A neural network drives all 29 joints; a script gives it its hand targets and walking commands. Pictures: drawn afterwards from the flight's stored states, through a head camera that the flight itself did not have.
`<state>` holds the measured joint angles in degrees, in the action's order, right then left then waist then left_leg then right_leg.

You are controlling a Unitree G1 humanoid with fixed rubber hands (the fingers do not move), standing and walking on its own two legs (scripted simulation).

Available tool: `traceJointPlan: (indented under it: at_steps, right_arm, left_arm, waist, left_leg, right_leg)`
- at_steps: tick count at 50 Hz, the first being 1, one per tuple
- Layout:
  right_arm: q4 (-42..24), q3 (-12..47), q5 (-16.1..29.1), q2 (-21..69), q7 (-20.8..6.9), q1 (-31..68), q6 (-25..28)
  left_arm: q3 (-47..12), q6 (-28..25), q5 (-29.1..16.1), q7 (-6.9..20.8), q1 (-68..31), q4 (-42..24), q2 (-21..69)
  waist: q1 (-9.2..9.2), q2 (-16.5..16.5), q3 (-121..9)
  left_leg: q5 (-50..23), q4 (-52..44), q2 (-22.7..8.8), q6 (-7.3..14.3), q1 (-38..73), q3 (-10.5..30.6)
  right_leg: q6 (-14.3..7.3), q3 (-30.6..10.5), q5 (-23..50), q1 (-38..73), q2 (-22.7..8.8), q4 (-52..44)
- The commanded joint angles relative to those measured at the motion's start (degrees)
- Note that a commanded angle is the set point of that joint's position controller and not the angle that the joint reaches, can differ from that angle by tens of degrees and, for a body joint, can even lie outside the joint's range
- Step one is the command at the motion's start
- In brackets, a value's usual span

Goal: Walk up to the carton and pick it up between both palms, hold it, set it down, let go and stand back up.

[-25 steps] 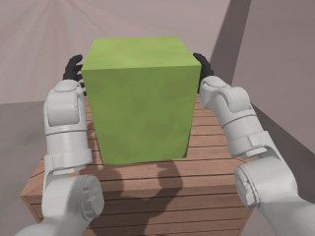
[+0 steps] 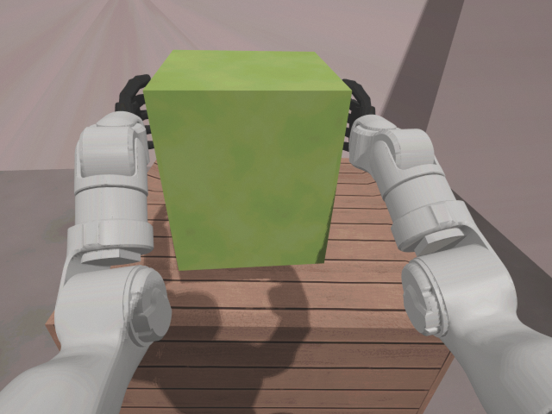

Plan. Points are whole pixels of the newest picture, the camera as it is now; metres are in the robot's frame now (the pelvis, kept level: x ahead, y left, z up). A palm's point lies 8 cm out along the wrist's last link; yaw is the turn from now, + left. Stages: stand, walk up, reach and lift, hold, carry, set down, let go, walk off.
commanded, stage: hold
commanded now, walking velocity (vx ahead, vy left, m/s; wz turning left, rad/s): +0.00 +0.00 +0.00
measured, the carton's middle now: (249, 157) +0.40 +0.02 +0.27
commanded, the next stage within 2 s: none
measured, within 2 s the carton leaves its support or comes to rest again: neither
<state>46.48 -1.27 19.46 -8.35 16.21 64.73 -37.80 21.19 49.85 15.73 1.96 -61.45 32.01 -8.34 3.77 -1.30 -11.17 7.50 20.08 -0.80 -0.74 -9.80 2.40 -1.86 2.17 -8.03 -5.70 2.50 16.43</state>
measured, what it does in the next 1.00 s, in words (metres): stands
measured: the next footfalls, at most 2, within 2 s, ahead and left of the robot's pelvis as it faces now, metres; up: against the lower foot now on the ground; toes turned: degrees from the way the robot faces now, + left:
none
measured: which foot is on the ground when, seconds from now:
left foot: down 0.00-1.00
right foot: down 0.00-1.00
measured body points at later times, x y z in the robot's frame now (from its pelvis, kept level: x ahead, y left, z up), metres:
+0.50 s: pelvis +0.02 +0.01 +0.00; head -0.08 +0.03 +0.44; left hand +0.39 +0.17 +0.30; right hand +0.38 -0.14 +0.30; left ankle +0.04 +0.12 -0.75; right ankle +0.01 -0.10 -0.75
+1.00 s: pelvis +0.01 +0.00 +0.00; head -0.09 +0.02 +0.44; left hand +0.39 +0.17 +0.32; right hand +0.39 -0.14 +0.31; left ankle +0.04 +0.12 -0.75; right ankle +0.01 -0.10 -0.75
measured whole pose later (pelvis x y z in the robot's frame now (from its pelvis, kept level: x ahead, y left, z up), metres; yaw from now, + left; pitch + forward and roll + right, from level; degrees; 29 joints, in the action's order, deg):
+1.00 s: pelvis +0.01 +0.00 +0.00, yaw +0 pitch -2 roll -1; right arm 44.3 0.8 21.7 -9.8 16.5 63.6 -39.1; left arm 20.0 50.8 14.6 0.5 -59.8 28.7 -7.5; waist 4.2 -0.6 -11.4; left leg 8.4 21.0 -0.9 -0.8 -10.3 2.8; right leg -1.9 0.9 -8.4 -5.9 3.1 16.4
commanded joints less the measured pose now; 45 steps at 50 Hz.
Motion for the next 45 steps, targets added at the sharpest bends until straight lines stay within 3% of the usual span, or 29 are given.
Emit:
traceJointPlan:
  at_steps: [1,2,7,9,12,18,19,20,21,22,23,24,26,31,33,38,40,45]
  right_arm:
    - [-16.1,8.9,10.7,32.3,-8.1,45.3,2.6]
    - [-16.7,10.1,11.0,32.3,-8.0,45.3,2.6]
    - [-25.5,12.9,13.6,31.6,-7.2,43.8,2.7]
    - [-24.8,13.6,14.1,31.2,-7.6,41.3,2.3]
    - [-27.4,14.9,14.2,31.5,-7.7,41.2,1.8]
    - [-32.3,16.7,15.4,33.1,-8.0,40.3,1.5]
    - [-32.1,16.5,15.5,32.7,-7.9,40.1,1.5]
    - [-32.6,17.0,15.0,33.2,-8.1,40.5,1.2]
    - [-30.5,16.2,14.5,31.8,-8.1,39.2,1.1]
    - [-30.0,16.4,14.2,32.4,-8.2,39.2,1.0]
    - [-29.9,16.2,14.2,32.4,-8.2,38.8,0.8]
    - [-31.3,17.3,14.2,33.0,-8.1,40.2,1.0]
    - [-30.4,16.3,13.5,32.7,-8.0,40.5,1.0]
    - [-26.2,14.4,11.2,35.1,-8.6,44.1,1.1]
    - [-25.6,12.9,10.8,33.8,-8.8,45.0,1.8]
    - [-23.9,12.3,10.8,34.7,-8.7,46.5,2.0]
    - [-21.3,11.0,10.1,34.4,-9.2,47.3,2.0]
    - [-20.7,10.8,11.0,34.7,-8.9,48.1,2.2]
  left_arm:
    - [-18.3,-4.3,-12.4,9.0,-40.4,-9.2,34.2]
    - [-18.0,-4.2,-12.2,9.0,-39.2,-9.6,35.0]
    - [-22.0,-3.4,-13.4,8.7,-36.6,-17.8,37.2]
    - [-22.6,-2.9,-13.1,8.2,-36.3,-21.3,36.7]
    - [-22.8,-2.3,-12.3,8.2,-35.4,-22.8,36.7]
    - [-26.9,-1.6,-14.3,7.4,-35.9,-29.5,37.5]
    - [-26.9,-1.4,-14.0,7.2,-35.2,-29.0,37.4]
    - [-26.7,-1.2,-13.5,7.2,-34.9,-29.2,37.4]
    - [-26.4,-0.7,-13.4,7.4,-34.3,-27.9,37.2]
    - [-25.6,-0.4,-12.6,7.5,-34.4,-27.6,36.3]
    - [-24.5,-0.1,-12.0,7.7,-32.5,-26.2,35.6]
    - [-24.9,-0.3,-12.2,8.0,-32.3,-26.5,36.1]
    - [-23.6,-0.1,-12.0,8.2,-32.0,-22.8,35.3]
    - [-21.6,-1.4,-12.2,8.0,-36.4,-18.3,35.9]
    - [-22.7,-1.8,-13.1,8.0,-37.1,-16.8,35.7]
    - [-21.6,-2.9,-13.8,7.9,-39.3,-14.3,37.1]
    - [-21.3,-3.5,-14.3,7.8,-41.9,-12.7,36.6]
    - [-19.9,-4.0,-14.2,7.2,-41.9,-10.9,35.5]
  waist:
    - [1.73,4.8,-15.9]
    - [1.11,4.2,-16.5]
    - [2.44,6.4,-21.3]
    - [2.82,7.0,-21.1]
    - [2.16,5.5,-18.6]
    - [2.66,7.2,-21.5]
    - [3.21,7.4,-20.5]
    - [2.08,6.8,-20.5]
    - [2.70,6.3,-19.2]
    - [1.95,4.9,-19.1]
    - [2.44,5.7,-17.5]
    - [0.90,4.7,-18.0]
    - [1.64,4.5,-16.0]
    - [0.73,1.0,-14.6]
    - [0.72,2.9,-16.6]
    - [0.88,2.2,-17.8]
    - [0.77,3.6,-17.8]
    - [0.91,2.8,-19.5]
  left_leg:
    - [-3.5,-2.2,2.5,-1.0,3.2,-0.9]
    - [-5.7,-1.6,2.3,-1.3,3.7,-1.0]
    - [-16.0,1.3,2.6,-3.0,8.2,-0.5]
    - [-19.0,2.1,2.5,-3.5,9.6,-0.4]
    - [-18.5,1.6,2.5,-3.2,8.2,-0.3]
    - [-19.6,2.3,2.6,-3.8,10.1,0.2]
    - [-19.8,2.1,2.6,-3.7,9.9,0.1]
    - [-19.5,1.8,2.4,-3.7,10.0,-0.1]
    - [-18.2,1.6,2.6,-3.6,9.6,0.2]
    - [-17.6,1.4,2.5,-2.9,9.3,-0.2]
    - [-15.9,0.9,2.7,-2.7,9.0,-0.4]
    - [-15.9,1.0,2.6,-2.7,8.3,-1.0]
    - [-13.5,0.1,2.5,-2.7,7.4,-0.9]
    - [-4.4,-1.7,2.8,-0.5,5.0,-0.9]
    - [-3.8,-2.1,2.8,-0.8,5.5,-1.2]
    - [-1.9,-1.8,2.9,-0.5,4.9,-1.3]
    - [0.6,-2.4,2.7,-0.5,2.8,-1.5]
    - [-0.7,-1.5,2.8,-0.1,3.1,-1.0]
  right_leg:
    - [3.4,-4.1,4.5,7.7,0.0,-1.7]
    - [3.3,-3.6,7.0,8.9,0.5,-1.3]
    - [3.0,-2.9,15.1,11.1,1.9,-0.4]
    - [2.8,-2.4,16.8,11.0,2.5,0.1]
    - [3.1,-1.9,15.6,10.6,2.8,0.1]
    - [3.2,-1.9,16.4,10.5,2.6,1.0]
    - [3.2,-2.1,16.9,10.5,2.9,0.9]
    - [3.2,-1.8,17.0,10.9,2.6,0.5]
    - [3.1,-2.1,15.7,10.5,2.8,0.3]
    - [3.3,-1.9,15.8,10.6,2.6,0.3]
    - [3.0,-1.9,15.1,10.3,2.5,0.0]
    - [3.2,-2.1,14.6,10.1,2.7,0.5]
    - [3.0,-2.8,13.1,9.6,2.1,-0.5]
    - [3.2,-2.9,4.4,5.5,1.6,-1.4]
    - [2.9,-3.5,4.3,5.6,1.1,-1.7]
    - [3.5,-3.4,3.1,5.6,1.0,-1.5]
    - [2.8,-3.8,0.6,5.0,0.6,-1.8]
    - [3.3,-4.5,2.7,6.2,0.6,-1.9]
